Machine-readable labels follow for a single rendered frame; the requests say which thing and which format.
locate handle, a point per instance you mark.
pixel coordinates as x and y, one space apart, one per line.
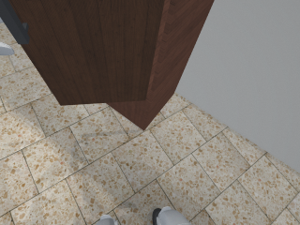
17 29

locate cupboard door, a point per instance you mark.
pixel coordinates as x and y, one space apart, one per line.
92 51

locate robot right thigh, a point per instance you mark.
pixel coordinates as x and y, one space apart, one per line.
172 217

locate robot right foot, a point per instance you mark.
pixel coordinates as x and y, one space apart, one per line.
155 215

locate left robot hand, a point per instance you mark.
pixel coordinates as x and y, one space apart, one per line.
5 49

